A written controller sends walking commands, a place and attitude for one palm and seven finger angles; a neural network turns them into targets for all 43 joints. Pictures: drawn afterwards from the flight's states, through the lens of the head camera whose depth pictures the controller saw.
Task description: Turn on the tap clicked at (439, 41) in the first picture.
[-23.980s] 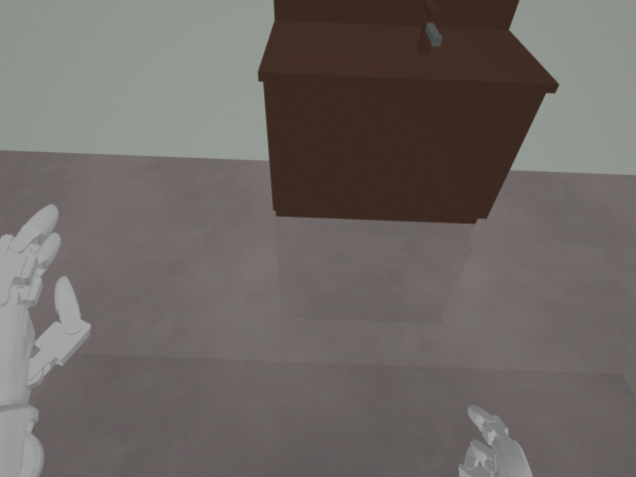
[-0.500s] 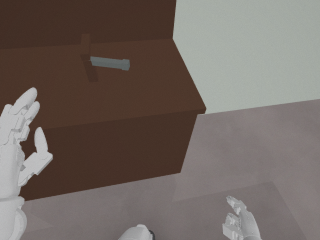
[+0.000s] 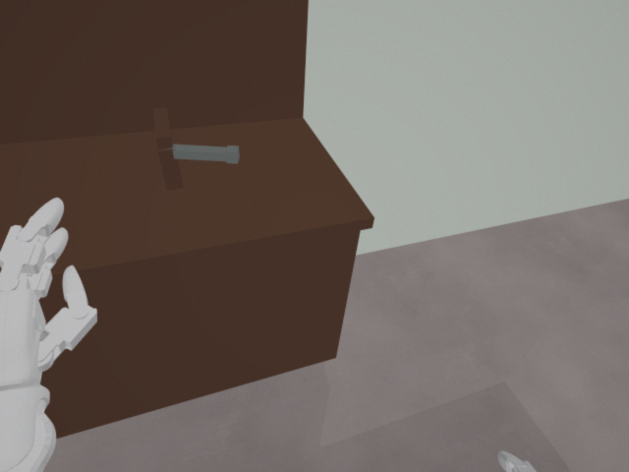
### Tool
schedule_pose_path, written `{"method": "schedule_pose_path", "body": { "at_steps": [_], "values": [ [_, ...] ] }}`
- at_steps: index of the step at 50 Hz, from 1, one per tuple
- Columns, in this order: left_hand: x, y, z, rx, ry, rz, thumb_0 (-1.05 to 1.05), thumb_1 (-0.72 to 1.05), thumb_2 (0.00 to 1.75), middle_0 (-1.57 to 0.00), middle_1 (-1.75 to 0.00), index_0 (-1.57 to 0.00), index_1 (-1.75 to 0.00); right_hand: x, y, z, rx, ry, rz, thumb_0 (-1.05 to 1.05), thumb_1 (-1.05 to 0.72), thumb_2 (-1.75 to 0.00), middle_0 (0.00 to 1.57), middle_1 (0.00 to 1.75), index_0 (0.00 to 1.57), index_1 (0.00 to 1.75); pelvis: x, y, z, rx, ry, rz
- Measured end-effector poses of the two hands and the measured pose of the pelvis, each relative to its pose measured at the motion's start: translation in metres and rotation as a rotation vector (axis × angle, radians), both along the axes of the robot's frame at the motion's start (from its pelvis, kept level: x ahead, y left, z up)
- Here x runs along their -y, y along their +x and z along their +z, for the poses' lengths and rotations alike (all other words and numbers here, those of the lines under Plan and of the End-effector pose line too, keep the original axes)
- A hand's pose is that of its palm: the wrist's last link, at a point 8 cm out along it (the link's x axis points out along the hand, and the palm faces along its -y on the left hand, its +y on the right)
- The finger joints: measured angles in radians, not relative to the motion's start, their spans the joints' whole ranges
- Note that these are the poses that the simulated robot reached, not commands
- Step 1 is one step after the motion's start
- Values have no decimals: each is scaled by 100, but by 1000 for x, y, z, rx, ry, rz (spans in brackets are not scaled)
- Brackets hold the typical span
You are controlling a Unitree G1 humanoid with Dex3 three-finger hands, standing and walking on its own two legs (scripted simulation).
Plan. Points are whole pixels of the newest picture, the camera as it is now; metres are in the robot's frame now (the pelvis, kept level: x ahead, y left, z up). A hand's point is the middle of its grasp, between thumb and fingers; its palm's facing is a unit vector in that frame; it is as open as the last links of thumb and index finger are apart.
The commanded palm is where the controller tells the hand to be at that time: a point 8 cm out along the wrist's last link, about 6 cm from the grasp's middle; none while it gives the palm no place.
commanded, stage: stop stepping back and stand still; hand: left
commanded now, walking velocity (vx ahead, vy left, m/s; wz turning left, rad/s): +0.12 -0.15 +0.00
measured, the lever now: (232, 154) +0.73 +0.21 +0.05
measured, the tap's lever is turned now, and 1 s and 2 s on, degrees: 71 71 71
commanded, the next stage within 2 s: stand and check the lever's angle in 0.22 s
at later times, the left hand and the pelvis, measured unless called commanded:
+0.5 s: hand (58, 315) +0.21 +0.26 +0.17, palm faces +0.40 -0.84 -0.38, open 7.4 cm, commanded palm +0.16 +0.30 +0.19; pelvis +0.00 +0.02 +0.01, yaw +0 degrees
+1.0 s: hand (84, 262) +0.29 +0.28 +0.16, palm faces +0.40 -0.84 -0.36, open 7.4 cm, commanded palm +0.22 +0.31 +0.19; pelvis +0.06 +0.04 +0.00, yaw -1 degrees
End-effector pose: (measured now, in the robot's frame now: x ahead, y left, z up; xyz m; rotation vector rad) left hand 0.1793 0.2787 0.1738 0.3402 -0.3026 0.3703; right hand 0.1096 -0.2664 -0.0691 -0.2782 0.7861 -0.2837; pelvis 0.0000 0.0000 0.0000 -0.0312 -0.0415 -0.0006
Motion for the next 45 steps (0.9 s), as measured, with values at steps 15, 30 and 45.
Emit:
{"method": "schedule_pose_path", "body": {
  "at_steps": [15, 30, 45],
  "values": [
    [-4, -23, 16, -58, 89, 18, 1, 89, 90, -21, -30, -21, -30, -53, 4, -16, -26, 160, 97, 1, -91, -90, 21, 30, 21, 30, -5, -7, 10, 2, 29, 7],
    [-27, -1, 15, -94, 95, 23, 1, 89, 90, -21, -30, -21, -30, -61, 72, 18, 120, 92, 123, 1, -91, -90, 20, 30, 20, 30, -24, 7, 14, -16, 18, 3],
    [-39, 37, -2, -89, 41, 38, 1, 89, 90, -21, -30, -21, -30, -71, 83, 1, 50, 85, 92, 1, -91, -90, 21, 30, 21, 30, -34, 39, 3, -31, 7, -9]
  ]
}}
